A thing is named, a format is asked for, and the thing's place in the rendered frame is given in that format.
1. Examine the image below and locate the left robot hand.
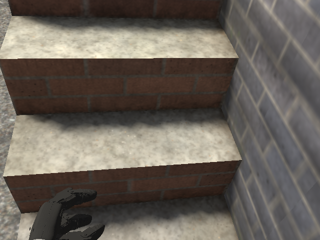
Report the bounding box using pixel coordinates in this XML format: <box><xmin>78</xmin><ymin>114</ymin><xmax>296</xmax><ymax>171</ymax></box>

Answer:
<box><xmin>29</xmin><ymin>187</ymin><xmax>105</xmax><ymax>240</ymax></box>

